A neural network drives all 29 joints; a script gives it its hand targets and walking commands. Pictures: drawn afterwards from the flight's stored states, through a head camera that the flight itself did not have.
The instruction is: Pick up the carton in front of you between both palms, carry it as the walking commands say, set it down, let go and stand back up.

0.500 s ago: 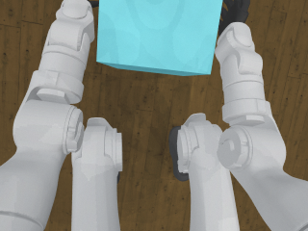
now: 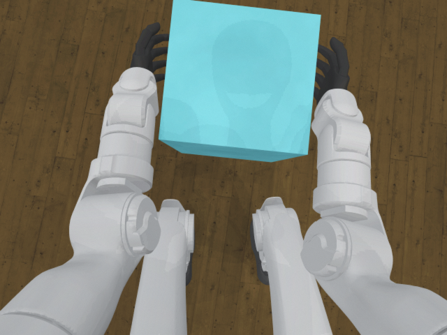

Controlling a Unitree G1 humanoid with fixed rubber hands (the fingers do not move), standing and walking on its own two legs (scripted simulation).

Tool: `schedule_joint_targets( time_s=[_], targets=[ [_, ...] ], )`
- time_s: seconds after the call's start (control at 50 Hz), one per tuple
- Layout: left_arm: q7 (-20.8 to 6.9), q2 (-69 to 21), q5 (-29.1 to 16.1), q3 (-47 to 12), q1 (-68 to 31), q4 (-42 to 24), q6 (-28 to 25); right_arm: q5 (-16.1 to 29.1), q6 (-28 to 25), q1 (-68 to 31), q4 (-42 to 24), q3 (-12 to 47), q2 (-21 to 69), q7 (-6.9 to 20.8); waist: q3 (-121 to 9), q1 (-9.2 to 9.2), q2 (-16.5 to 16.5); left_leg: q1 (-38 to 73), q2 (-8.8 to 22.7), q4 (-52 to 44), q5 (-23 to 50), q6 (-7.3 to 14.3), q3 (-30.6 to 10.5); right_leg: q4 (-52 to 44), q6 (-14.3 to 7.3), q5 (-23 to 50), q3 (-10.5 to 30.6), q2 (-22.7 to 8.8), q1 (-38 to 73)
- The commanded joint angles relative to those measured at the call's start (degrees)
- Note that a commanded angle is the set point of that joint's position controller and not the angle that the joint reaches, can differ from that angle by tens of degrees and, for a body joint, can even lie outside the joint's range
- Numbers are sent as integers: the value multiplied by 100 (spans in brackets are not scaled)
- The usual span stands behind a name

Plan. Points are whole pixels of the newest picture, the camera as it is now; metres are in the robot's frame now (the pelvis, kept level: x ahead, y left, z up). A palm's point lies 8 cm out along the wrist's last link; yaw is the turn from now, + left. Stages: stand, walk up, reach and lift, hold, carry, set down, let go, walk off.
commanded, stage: reach and lift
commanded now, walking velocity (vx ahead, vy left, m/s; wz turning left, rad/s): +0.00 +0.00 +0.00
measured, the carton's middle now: (234, 100) +0.50 -0.02 -0.13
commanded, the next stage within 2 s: none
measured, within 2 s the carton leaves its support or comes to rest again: neither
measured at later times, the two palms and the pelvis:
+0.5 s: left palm (93, 56) +0.46 +0.14 +0.10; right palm (400, 65) +0.44 -0.16 +0.11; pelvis +0.05 +0.00 +0.14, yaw +1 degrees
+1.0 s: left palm out of the picture +0.40 +0.15 +0.25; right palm out of the picture +0.41 -0.15 +0.26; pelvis +0.09 -0.01 +0.26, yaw +2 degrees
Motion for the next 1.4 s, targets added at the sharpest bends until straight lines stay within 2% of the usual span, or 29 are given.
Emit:
schedule_joint_targets(
  time_s=[0.0,0.12,0.22,0.28,0.36,0.48,0.6,0.78,0.9,1.0,1.08,1.16,1.24,1.38],
  targets=[
    [-1412,-6353,-1262,-2829,-3150,-760,-149,1138,250,-3658,364,4018,6113,1563,-6688,107,-1,4401,-766,-1293,1172,86,620,-1290,-30,1223,-913,637,3828],
    [-1459,-6749,-1426,-3290,-2469,-1005,-81,1021,232,-2556,578,4017,6169,1563,-5890,-118,455,4951,-763,-1838,1259,-52,516,-1835,-180,1313,-769,643,4092],
    [-1347,-6916,-1280,-3281,-1885,-997,-180,927,103,-2009,684,3866,6131,1626,-5234,-84,692,5526,-746,-2393,1357,-82,382,-2317,-277,1306,-636,641,4232],
    [-1258,-6903,-1183,-3215,-1496,-957,-257,910,40,-1756,698,3925,6137,1655,-4969,10,615,5883,-734,-2727,1401,-53,286,-2615,-282,1305,-577,633,4500],
    [-1191,-6844,-1027,-3046,-1001,-826,-300,825,19,-1417,796,3988,6165,1685,-4448,127,341,6238,-729,-3241,1155,14,174,-3101,-267,1083,-521,597,4974],
    [-1217,-6962,-1004,-3126,-599,-959,-345,721,-21,-951,740,4145,6282,1708,-4009,114,49,6974,-693,-3929,1127,73,40,-3813,-276,1108,-407,538,5857],
    [-1295,-7114,-1153,-3551,-180,-1388,-353,696,-43,-237,550,4408,6394,1711,-3881,34,103,7865,-625,-4518,1622,60,-65,-4466,-342,1631,-231,472,6895],
    [-1341,-6951,-1057,-3687,927,-1666,-80,654,225,845,438,4583,6390,1729,-2646,159,148,8978,-524,-5731,2065,79,-174,-5726,-375,2179,17,329,8426],
    [-1367,-6851,-1162,-3860,1512,-2026,139,756,434,1371,37,4911,6384,1695,-2123,237,60,9913,-482,-6444,2701,84,-206,-6471,-328,2899,99,238,9500],
    [-1405,-6796,-1287,-4087,1873,-2483,476,827,765,1809,-347,5069,6395,1703,-1624,213,-32,10569,-431,-7034,2842,76,-196,-7080,-305,3099,97,189,10304],
    [-1431,-6684,-1298,-4071,2043,-2778,781,807,1059,2044,-517,5000,6278,1732,-1011,187,-80,10897,-377,-7471,2704,69,-181,-7530,-310,2964,100,141,10675],
    [-1473,-6501,-1117,-3679,1952,-2609,996,600,1252,2017,-202,4530,6043,1791,-158,181,-38,10803,-332,-7752,1901,102,-137,-7818,-367,2113,73,82,10577],
    [-1541,-6599,-1067,-3471,1355,-2462,984,544,1212,1456,-68,4323,6099,1896,64,196,-1,10723,-310,-7794,1221,148,-78,-7847,-418,1434,42,51,10471],
    [-1552,-6849,-1080,-3612,939,-2519,1000,621,1175,871,-313,4510,6167,1980,-506,239,79,11008,-275,-7787,1290,106,-89,-7769,-458,1492,-2,67,10677]
  ],
)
